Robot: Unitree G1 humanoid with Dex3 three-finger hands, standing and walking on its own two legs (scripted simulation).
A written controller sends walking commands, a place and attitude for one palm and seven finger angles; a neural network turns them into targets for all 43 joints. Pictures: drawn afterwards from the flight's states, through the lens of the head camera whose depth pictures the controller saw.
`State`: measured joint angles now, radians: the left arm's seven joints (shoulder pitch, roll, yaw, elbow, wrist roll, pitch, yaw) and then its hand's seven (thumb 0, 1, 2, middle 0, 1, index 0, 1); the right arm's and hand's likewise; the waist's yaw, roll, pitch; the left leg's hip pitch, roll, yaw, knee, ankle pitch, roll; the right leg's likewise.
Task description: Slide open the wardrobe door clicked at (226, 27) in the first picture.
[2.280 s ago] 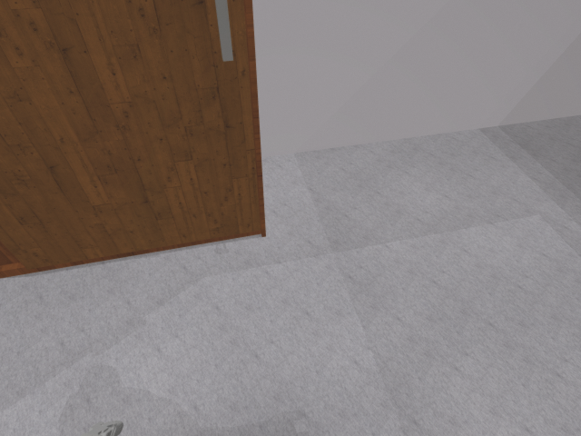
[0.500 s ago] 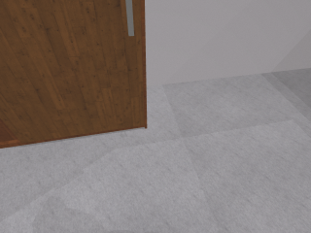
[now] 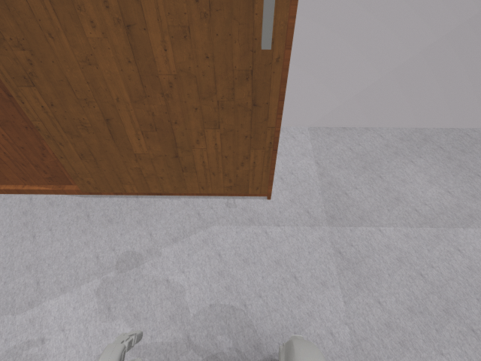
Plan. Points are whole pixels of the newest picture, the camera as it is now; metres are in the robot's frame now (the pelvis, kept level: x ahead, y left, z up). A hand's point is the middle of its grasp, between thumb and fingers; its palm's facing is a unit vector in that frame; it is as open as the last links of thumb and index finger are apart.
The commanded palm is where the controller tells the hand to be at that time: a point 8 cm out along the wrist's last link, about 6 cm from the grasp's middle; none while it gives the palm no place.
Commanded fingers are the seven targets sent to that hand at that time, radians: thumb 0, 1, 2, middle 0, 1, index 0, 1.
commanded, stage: walk to a spot facing it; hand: right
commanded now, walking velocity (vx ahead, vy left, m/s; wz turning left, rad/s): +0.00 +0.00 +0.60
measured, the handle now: out of the picture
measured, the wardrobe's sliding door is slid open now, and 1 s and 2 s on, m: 0.00 0.00 0.00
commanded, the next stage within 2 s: none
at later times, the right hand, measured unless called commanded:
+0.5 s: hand (337, 273) +0.31 -0.20 -0.15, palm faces -0.35 +0.90 -0.25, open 7.4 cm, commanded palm none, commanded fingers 0.00 -0.90 -0.90 0.20 0.30 0.20 0.30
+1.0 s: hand (322, 259) +0.36 -0.19 -0.18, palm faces -0.58 +0.80 -0.16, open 7.4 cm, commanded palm none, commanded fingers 0.00 -0.90 -0.90 0.20 0.30 0.20 0.30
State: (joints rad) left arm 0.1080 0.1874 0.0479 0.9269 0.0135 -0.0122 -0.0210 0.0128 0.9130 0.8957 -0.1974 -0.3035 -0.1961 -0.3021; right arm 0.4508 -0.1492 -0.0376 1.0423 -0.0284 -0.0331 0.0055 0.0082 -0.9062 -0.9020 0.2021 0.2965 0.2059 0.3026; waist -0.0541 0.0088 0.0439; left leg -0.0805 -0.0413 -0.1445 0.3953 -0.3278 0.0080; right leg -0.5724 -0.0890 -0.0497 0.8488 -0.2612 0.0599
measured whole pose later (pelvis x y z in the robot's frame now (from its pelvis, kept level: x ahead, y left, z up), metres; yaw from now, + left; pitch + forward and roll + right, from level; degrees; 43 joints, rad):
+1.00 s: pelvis +0.16 -0.09 +0.00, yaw +39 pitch +1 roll +3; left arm 0.21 0.17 0.02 0.89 0.03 0.00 0.02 0.01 0.91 0.90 -0.20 -0.30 -0.20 -0.30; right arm 0.16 -0.26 -0.10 0.90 -0.02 0.08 0.03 0.01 -0.91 -0.90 0.20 0.30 0.20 0.30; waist 0.00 0.05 0.07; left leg -0.50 -0.02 -0.03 1.11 -0.45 -0.06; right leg -0.28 -0.10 -0.16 0.58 -0.32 -0.03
